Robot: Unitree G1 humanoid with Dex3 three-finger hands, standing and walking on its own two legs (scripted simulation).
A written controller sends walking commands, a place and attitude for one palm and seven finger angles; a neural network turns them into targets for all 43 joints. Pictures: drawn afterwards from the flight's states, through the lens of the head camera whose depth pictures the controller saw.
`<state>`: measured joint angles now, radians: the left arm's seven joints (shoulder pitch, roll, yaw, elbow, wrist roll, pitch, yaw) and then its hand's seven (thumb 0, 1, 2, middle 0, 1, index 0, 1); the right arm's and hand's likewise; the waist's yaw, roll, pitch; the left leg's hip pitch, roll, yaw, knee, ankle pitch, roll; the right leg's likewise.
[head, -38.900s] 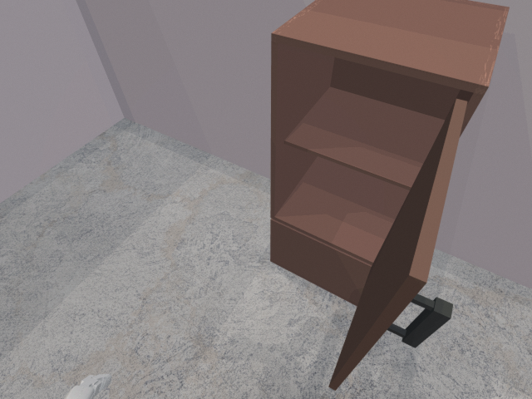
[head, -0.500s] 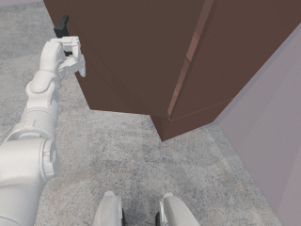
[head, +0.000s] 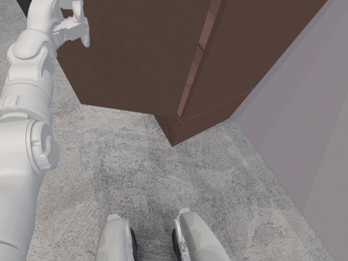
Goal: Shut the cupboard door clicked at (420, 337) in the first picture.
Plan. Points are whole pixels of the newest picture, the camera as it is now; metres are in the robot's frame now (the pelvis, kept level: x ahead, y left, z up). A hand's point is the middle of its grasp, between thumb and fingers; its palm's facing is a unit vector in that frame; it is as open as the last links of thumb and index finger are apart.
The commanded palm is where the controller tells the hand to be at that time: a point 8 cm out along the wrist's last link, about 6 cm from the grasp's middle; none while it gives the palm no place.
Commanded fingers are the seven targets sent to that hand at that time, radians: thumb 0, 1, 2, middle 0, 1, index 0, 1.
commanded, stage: push the door shut along its arc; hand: left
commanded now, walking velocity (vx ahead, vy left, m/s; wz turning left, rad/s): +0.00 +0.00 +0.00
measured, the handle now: (39, 10) +0.63 +0.18 +0.11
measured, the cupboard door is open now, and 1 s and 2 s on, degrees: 55 48 48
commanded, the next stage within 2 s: pull the fist back off the door in 0.32 s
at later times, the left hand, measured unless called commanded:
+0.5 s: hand (88, 9) +0.61 +0.08 +0.12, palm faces -0.20 -0.98 +0.08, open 3.1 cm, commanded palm +0.61 +0.10 +0.11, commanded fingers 0.00 0.90 0.90 -1.30 -1.50 -1.30 -1.50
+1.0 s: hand (92, 25) +0.57 +0.08 +0.12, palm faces +0.08 -1.00 -0.03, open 3.1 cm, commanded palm +0.53 +0.12 +0.11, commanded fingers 0.00 0.90 0.90 -1.30 -1.50 -1.30 -1.50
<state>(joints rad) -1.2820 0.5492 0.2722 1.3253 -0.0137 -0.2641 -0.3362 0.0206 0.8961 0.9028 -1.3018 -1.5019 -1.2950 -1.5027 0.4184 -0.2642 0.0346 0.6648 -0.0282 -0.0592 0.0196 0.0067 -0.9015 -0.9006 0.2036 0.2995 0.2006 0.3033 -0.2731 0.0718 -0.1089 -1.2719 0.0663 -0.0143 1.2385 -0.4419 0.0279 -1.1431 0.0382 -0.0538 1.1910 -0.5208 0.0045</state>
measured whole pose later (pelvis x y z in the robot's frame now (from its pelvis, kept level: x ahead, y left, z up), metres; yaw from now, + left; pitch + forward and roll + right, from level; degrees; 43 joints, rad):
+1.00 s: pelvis +0.03 -0.02 +0.03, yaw +1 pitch +25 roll -2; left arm -1.03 0.32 0.33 1.21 0.02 -0.40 0.10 0.02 0.89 0.90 -1.30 -1.50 -1.29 -1.50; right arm 0.48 -0.24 -0.01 0.64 -0.07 0.02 0.11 0.01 -0.90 -0.90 0.20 0.30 0.20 0.30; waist -0.22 0.07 -0.14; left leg -1.08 0.07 0.01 1.09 -0.44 0.00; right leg -0.98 0.04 -0.03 1.07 -0.52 -0.02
